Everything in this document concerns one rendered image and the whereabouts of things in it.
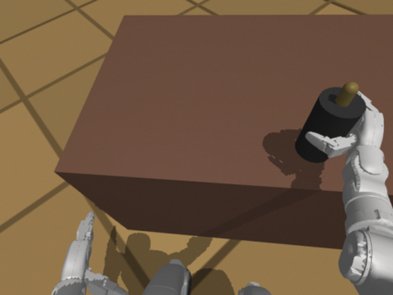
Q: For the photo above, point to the bottle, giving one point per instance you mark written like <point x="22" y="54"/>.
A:
<point x="334" y="114"/>

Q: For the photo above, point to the right robot arm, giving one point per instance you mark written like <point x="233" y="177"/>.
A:
<point x="367" y="256"/>

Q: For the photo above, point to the left robot arm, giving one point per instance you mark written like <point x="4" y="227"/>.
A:
<point x="70" y="287"/>

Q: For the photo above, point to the right robot hand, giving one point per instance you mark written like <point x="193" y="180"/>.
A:
<point x="368" y="130"/>

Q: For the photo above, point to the left robot hand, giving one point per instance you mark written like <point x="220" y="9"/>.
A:
<point x="77" y="261"/>

